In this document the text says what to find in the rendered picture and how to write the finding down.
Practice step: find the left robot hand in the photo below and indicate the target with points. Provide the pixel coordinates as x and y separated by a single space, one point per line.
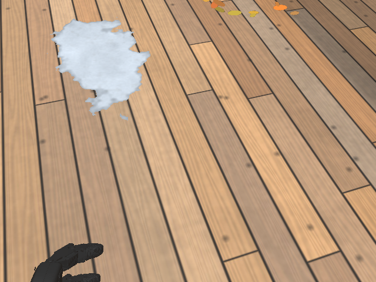
63 259

